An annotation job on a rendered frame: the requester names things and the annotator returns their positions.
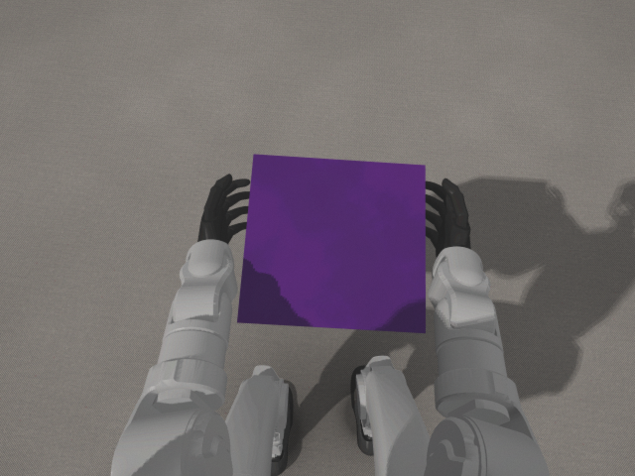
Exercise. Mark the robot left hand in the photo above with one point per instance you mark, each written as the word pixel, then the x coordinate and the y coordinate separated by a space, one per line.
pixel 216 217

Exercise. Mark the robot right hand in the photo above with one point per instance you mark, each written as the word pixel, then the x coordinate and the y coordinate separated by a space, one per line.
pixel 452 225

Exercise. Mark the robot left forearm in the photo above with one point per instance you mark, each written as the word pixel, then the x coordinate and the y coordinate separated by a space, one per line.
pixel 190 370

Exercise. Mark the right robot shin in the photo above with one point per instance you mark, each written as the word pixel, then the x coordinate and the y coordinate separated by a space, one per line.
pixel 376 361

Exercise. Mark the right robot upper arm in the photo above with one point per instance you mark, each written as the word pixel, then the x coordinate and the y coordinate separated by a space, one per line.
pixel 467 446

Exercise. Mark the robot right forearm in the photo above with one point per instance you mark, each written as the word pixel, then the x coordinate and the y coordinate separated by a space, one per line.
pixel 472 377

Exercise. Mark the carton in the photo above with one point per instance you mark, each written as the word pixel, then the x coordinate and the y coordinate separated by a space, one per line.
pixel 335 244

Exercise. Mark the left robot upper arm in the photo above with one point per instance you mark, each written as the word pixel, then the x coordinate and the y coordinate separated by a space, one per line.
pixel 184 443

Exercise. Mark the robot right thigh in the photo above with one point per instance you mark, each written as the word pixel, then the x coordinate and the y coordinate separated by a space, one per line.
pixel 400 438

